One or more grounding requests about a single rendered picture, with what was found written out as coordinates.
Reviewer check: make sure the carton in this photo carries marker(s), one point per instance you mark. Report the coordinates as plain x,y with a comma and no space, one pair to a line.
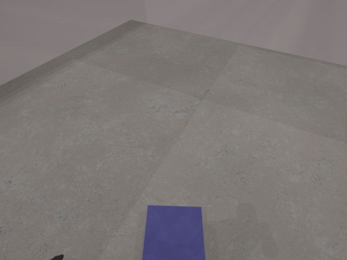
173,233

